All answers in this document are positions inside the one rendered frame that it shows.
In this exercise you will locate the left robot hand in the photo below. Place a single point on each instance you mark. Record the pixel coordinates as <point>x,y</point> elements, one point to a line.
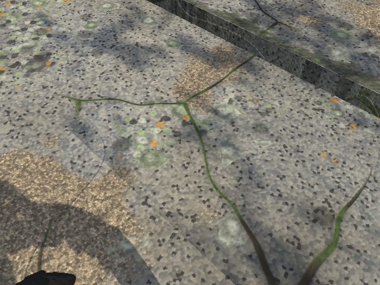
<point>43,278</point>

